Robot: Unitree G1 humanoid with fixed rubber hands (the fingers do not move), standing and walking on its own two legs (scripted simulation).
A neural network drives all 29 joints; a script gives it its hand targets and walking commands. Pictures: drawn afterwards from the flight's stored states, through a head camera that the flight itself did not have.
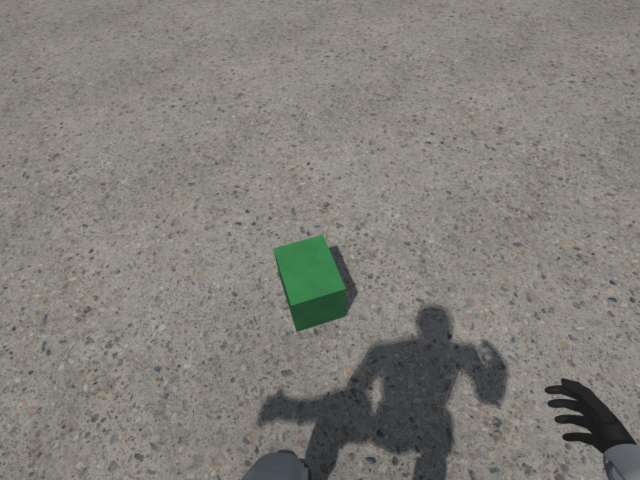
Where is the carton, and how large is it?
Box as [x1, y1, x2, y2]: [273, 235, 345, 331]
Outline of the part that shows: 322,235 273,248 280,279 297,331 344,316 345,288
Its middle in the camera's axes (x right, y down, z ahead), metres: -0.03 +0.14 +1.31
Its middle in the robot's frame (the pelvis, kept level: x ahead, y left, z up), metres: +0.75 +0.15 -0.66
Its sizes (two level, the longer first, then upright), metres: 0.227 0.176 0.190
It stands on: the floor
